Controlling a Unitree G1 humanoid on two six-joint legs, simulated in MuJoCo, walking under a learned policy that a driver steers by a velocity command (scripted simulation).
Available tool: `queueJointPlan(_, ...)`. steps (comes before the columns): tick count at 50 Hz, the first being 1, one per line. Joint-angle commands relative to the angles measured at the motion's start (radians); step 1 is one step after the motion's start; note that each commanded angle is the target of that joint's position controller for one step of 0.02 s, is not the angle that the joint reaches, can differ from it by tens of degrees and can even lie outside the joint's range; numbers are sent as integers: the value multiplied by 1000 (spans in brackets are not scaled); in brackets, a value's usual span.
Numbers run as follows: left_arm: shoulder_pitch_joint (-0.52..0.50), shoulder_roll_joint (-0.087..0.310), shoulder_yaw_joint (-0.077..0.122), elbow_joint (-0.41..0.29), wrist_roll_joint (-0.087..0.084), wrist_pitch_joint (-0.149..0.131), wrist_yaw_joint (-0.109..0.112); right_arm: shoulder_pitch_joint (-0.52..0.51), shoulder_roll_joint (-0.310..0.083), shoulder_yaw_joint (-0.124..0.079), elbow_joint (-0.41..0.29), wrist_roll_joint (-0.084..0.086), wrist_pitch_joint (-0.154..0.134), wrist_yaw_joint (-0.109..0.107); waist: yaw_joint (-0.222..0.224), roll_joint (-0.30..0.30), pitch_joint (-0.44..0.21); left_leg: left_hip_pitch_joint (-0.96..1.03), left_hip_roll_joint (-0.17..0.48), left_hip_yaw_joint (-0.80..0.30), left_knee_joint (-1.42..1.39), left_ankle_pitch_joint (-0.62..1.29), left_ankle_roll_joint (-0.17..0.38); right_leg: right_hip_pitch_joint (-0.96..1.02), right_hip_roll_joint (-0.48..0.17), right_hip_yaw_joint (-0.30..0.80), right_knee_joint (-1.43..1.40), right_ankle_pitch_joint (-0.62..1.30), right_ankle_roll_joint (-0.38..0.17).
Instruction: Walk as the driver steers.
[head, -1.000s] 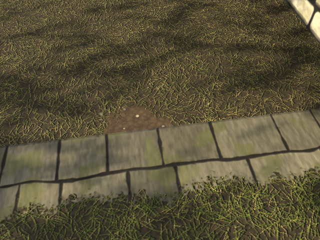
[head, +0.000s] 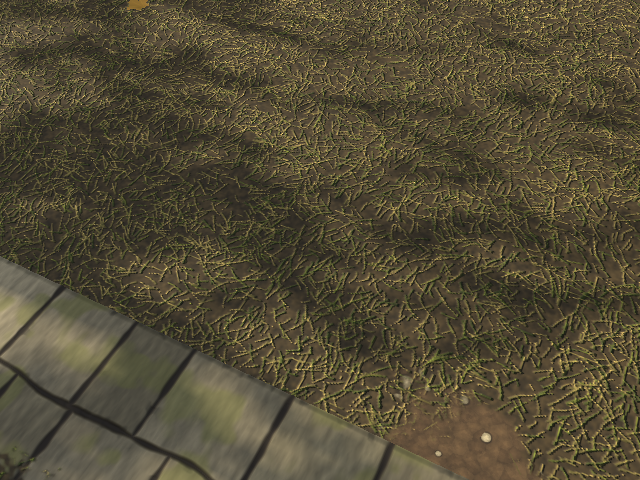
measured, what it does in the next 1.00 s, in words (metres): walks ahead, turning left: left foot, then right foot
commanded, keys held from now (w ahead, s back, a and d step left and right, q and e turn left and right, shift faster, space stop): w+q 0.54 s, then q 0.06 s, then no key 0.40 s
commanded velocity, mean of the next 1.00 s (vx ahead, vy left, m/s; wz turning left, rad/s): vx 0.37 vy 0.00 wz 0.47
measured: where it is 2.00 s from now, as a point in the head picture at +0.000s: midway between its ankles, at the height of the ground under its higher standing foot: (274, 466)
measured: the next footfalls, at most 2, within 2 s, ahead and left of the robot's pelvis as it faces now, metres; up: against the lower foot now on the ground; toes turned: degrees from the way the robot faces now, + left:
left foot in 0.20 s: +0.25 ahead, +0.12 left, +0.00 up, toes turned +12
right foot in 0.74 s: +0.60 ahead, +0.08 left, +0.00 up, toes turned +26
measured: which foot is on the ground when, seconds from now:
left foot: up 0.00-0.18, down 0.20-0.74, up 0.76-1.00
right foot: down 0.00-0.20, up 0.22-0.72, down 0.74-1.00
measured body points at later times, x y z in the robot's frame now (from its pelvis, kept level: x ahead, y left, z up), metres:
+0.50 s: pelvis +0.26 +0.08 +0.00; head +0.29 +0.11 +0.45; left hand +0.33 +0.37 -0.12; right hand +0.37 -0.18 -0.12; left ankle +0.22 +0.12 -0.75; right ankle +0.41 -0.06 -0.67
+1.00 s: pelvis +0.45 +0.10 -0.01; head +0.49 +0.10 +0.44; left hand +0.42 +0.37 -0.13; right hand +0.66 -0.08 -0.15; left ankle +0.38 +0.22 -0.70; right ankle +0.56 +0.07 -0.75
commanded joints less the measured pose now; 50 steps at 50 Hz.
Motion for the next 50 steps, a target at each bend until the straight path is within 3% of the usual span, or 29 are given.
queueJointPlan(1, -30, 121, 26, -53, -1, -16, 0, -88, -7, 11, -90, 3, -14, 15, -12, -142, 30, 3, 19, 33, -149, 111, 1, -18, -245, 71, -121, 285, -110)
queueJointPlan(5, 24, 154, 36, -25, -1, -3, 9, -184, -11, 16, -130, -4, -14, 24, 15, -143, 56, 58, 4, 108, -306, 46, 41, 59, -278, 14, -88, 350, -90)
queueJointPlan(7, 43, 175, 40, -11, 1, 12, 15, -185, -21, 11, -138, -11, -13, 19, 8, -149, 45, 107, -35, 144, -355, -51, 74, 117, -289, -22, -2, 547, -77)
queueJointPlan(9, 50, 206, 45, -2, 1, 30, 20, -71, -44, -4, -110, -18, -19, 5, -47, -159, -39, 265, -115, 173, -399, -145, 121, 144, -289, -62, 233, 849, -66)
queueJointPlan(10, 38, 207, 42, -10, -3, 38, 21, 93, -66, -20, -57, -25, -29, -7, -121, -119, -133, 474, -153, 167, -473, -108, 151, 70, -266, -91, 457, 818, -46)
queueJointPlan(11, 46, 170, 30, -45, 4, 38, 18, 260, -147, -49, -16, -31, -32, -25, -181, -5, -258, 746, 10, -68, -512, -238, 201, -151, -241, -93, 760, 479, -14)
queueJointPlan(12, 61, 65, 8, -128, 5, 33, -6, 219, -268, -73, -39, -6, -28, -38, -102, 231, -327, 1009, 286, -616, -620, -249, 337, -595, -39, -21, 1077, -358, 50)
queueJointPlan(13, -84, 153, 25, -147, 16, 27, -5, 267, -241, -72, -46, 17, -18, -46, -179, 48, -306, 996, 284, -685, -698, -158, 332, -710, -41, 165, 1131, -302, 45)
queueJointPlan(14, -129, 138, 20, -164, -3, 17, -9, 225, -208, -63, -22, 20, -18, -55, -144, 15, -171, 891, 258, -508, -690, -2, 312, -738, -90, 180, 1093, -186, 33)
queueJointPlan(15, -108, 125, 13, -148, -4, 9, -6, 184, -155, -49, -16, 24, -23, -58, -94, -36, -94, 751, 210, -407, -696, 155, 279, -671, -122, 179, 994, -125, 31)
queueJointPlan(16, -93, 123, 14, -138, 7, 17, -5, 142, -130, -40, -20, 27, -30, -60, -53, -48, -59, 653, 157, -332, -707, 245, 251, -601, -139, 185, 934, -118, 37)
queueJointPlan(18, -43, 117, 13, -125, 29, 52, -9, 106, -97, -27, -28, 34, -47, -56, -7, -26, -71, 554, 105, -265, -734, 319, 243, -503, -141, 184, 881, -118, 58)
queueJointPlan(21, -95, 95, 11, -143, 29, 75, -17, 153, -121, -35, -7, 34, -62, -52, -12, -30, -43, 508, 69, -248, -778, 271, 246, -537, -128, 167, 794, -40, 80)
queueJointPlan(24, -229, 94, 10, -184, 27, 76, -17, 224, -123, -37, 15, 33, -63, -53, -56, -19, 8, 536, 60, -274, -803, 213, 231, -629, -122, 171, 664, 74, 92)
queueJointPlan(27, -326, 91, 5, -212, 23, 70, -20, 283, -125, -38, 33, 34, -66, -57, -93, -7, 13, 602, 55, -289, -780, 244, 213, -658, -98, 180, 547, 165, 88)
queueJointPlan(30, -398, 80, -5, -239, 14, 57, -19, 329, -131, -39, 52, 31, -58, -68, -116, -4, 20, 641, 40, -268, -676, 560, 183, -619, -42, 161, 444, 181, 74)
queueJointPlan(33, -372, 84, -10, -234, 8, 41, -13, 328, -120, -33, 59, 24, -50, -81, -107, 25, -9, 646, 25, -258, -590, 687, 123, -465, 7, 152, 327, 186, 33)
queueJointPlan(35, -230, 126, 5, -186, 12, 31, 1, 278, -135, -34, 50, 22, -57, -86, -44, 42, -56, 634, 14, -275, -475, 790, 76, -270, 41, 156, 255, 175, -9)
queueJointPlan(36, -122, 138, 10, -157, 16, 16, 12, 244, -141, -34, 48, 34, -64, -83, 24, 17, -94, 610, -23, -250, -334, 764, 55, -131, 17, 160, 156, 306, -32)
queueJointPlan(37, -3, 187, 18, -142, 27, 0, 22, 245, -98, -22, 18, 47, -74, -79, 60, -58, -207, 482, -76, -224, -111, 442, 31, 111, -161, 295, 199, 614, -72)
queueJointPlan(38, 3, 259, 33, -154, 27, 9, 17, 443, -3, -9, 23, 88, -64, -89, -24, -321, -387, 253, -250, -116, 251, -500, -10, 381, -508, 644, 287, 1208, -274)
queueJointPlan(39, 1, 208, 33, -162, -15, 27, 7, 449, -104, -21, 56, 38, -50, -100, -18, -197, -435, 221, -216, -137, 338, -470, -1, 301, -483, 727, 240, 1132, -303)
queueJointPlan(40, -75, 131, 12, -168, -22, 29, 7, 367, -109, -26, 66, 25, -40, -96, -32, -120, -302, 210, -186, -154, 335, -389, -13, 168, -416, 601, 190, 980, -274)
queueJointPlan(41, -141, 72, -7, -168, -18, 31, 7, 308, -93, -19, 58, 16, -33, -89, -45, -93, -201, 192, -152, -134, 275, -355, -22, 71, -351, 502, 150, 861, -230)
queueJointPlan(42, -160, 48, -18, -159, -15, 30, 9, 273, -74, -14, 56, 14, -21, -79, -49, -119, -146, 204, -127, -132, 218, -332, -30, 0, -303, 430, 110, 810, -199)
queueJointPlan(44, -166, 63, -19, -130, -10, 30, 10, 295, -44, -6, 73, 9, 9, -64, -76, -164, -117, 324, -129, -94, 135, -284, -45, -143, -240, 332, 58, 747, -172)
queueJointPlan(46, -182, 76, -19, -114, 1, 27, 8, 296, -22, 4, 83, 15, 22, -62, -97, -172, -131, 382, -128, -67, 26, -276, -49, -192, -221, 284, 43, 701, -174)
queueJointPlan(50, -165, 100, -14, -83, 5, 48, 5, 203, -9, 24, 90, 10, 42, -66, -64, -220, -119, 443, -89, -7, -223, -252, -39, -233, -202, 285, 3, 294, -167)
